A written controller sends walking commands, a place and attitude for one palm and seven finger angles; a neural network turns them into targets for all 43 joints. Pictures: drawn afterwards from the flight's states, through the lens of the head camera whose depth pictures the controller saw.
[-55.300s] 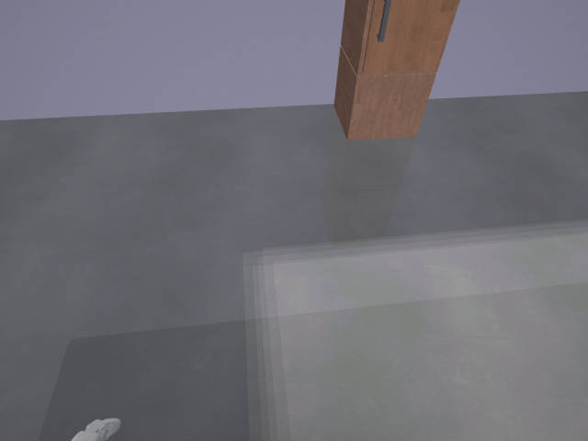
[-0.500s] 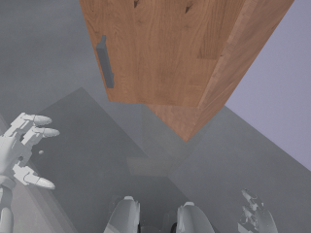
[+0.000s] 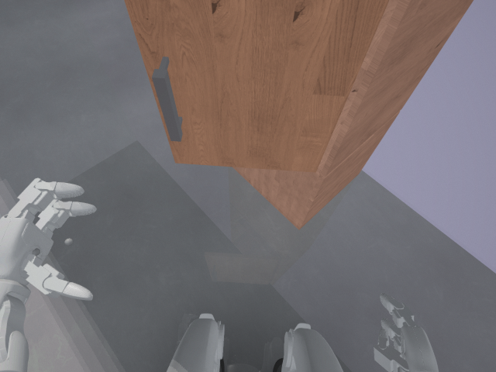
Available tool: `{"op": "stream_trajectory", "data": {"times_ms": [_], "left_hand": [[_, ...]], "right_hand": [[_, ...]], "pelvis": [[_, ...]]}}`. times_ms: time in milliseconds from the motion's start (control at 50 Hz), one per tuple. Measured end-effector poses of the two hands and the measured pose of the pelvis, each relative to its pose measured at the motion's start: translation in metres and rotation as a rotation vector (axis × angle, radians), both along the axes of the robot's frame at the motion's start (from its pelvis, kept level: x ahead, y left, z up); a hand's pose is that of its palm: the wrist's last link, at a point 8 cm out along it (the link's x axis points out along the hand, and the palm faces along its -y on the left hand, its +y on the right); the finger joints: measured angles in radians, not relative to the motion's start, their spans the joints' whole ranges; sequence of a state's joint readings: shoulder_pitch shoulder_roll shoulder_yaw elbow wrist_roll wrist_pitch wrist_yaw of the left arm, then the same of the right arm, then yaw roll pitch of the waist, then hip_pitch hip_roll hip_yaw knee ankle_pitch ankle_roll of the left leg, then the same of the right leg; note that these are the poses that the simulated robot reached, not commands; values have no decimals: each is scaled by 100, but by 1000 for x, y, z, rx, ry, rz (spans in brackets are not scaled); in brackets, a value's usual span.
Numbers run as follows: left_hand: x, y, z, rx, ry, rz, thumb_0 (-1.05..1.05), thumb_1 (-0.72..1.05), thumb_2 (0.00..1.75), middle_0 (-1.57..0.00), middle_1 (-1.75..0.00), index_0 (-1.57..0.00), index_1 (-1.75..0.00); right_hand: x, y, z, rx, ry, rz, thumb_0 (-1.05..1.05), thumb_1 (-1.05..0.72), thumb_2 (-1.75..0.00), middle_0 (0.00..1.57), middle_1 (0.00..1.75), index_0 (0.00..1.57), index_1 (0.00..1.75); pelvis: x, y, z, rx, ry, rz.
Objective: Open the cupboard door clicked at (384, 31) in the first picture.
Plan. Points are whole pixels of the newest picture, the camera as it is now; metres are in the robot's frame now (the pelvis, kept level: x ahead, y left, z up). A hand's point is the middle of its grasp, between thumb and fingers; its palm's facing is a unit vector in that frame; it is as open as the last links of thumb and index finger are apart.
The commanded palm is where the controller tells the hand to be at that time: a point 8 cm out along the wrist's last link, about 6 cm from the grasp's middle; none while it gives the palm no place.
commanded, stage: move the hooked fingers beside the handle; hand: left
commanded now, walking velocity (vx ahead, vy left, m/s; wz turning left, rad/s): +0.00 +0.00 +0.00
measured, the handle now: (171, 102) +0.58 +0.19 +0.02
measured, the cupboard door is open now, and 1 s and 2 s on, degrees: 44 44 44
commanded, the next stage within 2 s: none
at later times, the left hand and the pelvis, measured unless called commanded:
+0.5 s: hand (93, 190) +0.37 +0.27 +0.04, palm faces -0.01 -1.00 -0.06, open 14.0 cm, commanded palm +0.35 +0.31 +0.03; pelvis +0.00 +0.00 +0.00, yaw -1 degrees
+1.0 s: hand (117, 153) +0.45 +0.26 +0.03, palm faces -0.01 -1.00 -0.03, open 14.0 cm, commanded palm +0.44 +0.30 +0.03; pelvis +0.00 +0.01 -0.01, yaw -2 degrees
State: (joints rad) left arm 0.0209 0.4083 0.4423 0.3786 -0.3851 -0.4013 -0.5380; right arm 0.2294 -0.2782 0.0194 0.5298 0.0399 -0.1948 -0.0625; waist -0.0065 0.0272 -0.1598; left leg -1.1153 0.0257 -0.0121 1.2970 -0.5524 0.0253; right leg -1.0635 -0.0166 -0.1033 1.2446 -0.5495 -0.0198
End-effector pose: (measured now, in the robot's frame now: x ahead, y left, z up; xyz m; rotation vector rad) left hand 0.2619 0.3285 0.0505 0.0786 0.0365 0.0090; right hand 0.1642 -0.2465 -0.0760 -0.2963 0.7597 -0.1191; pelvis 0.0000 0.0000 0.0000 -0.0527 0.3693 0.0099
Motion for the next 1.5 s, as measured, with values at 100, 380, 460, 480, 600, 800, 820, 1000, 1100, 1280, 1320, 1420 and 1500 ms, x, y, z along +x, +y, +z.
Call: {"op": "stream_trajectory", "data": {"times_ms": [100, 380, 460, 480, 600, 800, 820, 1000, 1100, 1280, 1320, 1420, 1500], "left_hand": [[13, -5, -6, -7, -9, -17, -1, -50, 30, -30, -120, -30, -121], [73, -4, -3, -17, -8, -19, -1, -49, 30, -30, -120, -30, -120], [82, -2, -6, -20, 1, -9, -1, -49, 30, -30, -120, -30, -120], [84, -3, -7, -22, 0, -11, -1, -49, 30, -30, -120, -30, -120], [104, -9, -17, -33, -5, -27, -1, -50, 30, -30, -120, -30, -120], [142, -9, -15, -36, -21, -14, -1, -49, 30, -30, -120, -30, -120], [144, -9, -15, -35, -20, -12, -1, -49, 30, -30, -120, -30, -120], [167, -14, -21, -45, -7, -23, -1, -50, 30, -30, -120, -30, -120], [184, -20, -23, -47, -24, -23, -1, -50, 30, -30, -120, -30, -120], [214, -20, -22, -40, -19, -13, -1, -50, 30, -30, -120, -30, -120], [220, -21, -24, -41, -12, -14, -1, -50, 30, -30, -120, -30, -120], [235, -25, -23, -44, -27, -20, -1, -50, 30, -30, -120, -30, -120], [247, -29, -23, -47, -29, -22, -1, -50, 30, -30, -120, -30, -120]], "right_hand": [[-3, -6, -5, -21, 18, -1, 1, -90, -90, 21, 30, 20, 30], [-39, -19, -12, -37, 127, -84, 1, -90, -90, 21, 30, 20, 30], [-51, -21, -16, -38, 172, -96, 1, -90, -90, 21, 30, 20, 30], [-53, -21, -16, -40, 184, -99, 1, -90, -90, 21, 30, 20, 30], [-66, -21, -21, -57, 242, -114, 1, -90, -90, 21, 30, 20, 30], [-82, -18, -25, -62, 307, -145, 1, -90, -90, 21, 30, 20, 30], [-84, -18, -25, -60, 314, -147, 1, -90, -90, 21, 30, 20, 30], [-102, -15, -31, -66, 402, -159, 1, -90, -90, 21, 30, 20, 30], [-113, -17, -34, -77, 443, -176, 1, -90, -90, 21, 30, 20, 30], [-137, -17, -39, -82, 521, -206, 1, -90, -90, 21, 30, 20, 30], [-142, -17, -40, -83, 540, -211, 1, -90, -90, 21, 30, 20, 30], [-155, -16, -42, -88, 584, -226, 1, -90, -90, 21, 30, 20, 30], [-164, -15, -43, -89, 613, -238, 1, -90, -90, 21, 30, 20, 30]], "pelvis": [[-2, -2, -4, -2, 3, 3], [-2, -3, -4, 1, 28, -18], [-1, -1, -4, 1, 35, -19], [-1, -1, -4, 1, 37, -20], [-1, 2, -7, -3, 50, -19], [-1, 7, -9, -9, 69, -27], [-1, 7, -10, -10, 70, -28], [-2, 10, -13, -15, 90, -25], [-4, 11, -17, -19, 103, -27], [-6, 10, -24, -27, 127, -32], [-6, 10, -25, -29, 135, -32], [-7, 10, -29, -35, 153, -35], [-8, 10, -32, -39, 164, -37]]}}
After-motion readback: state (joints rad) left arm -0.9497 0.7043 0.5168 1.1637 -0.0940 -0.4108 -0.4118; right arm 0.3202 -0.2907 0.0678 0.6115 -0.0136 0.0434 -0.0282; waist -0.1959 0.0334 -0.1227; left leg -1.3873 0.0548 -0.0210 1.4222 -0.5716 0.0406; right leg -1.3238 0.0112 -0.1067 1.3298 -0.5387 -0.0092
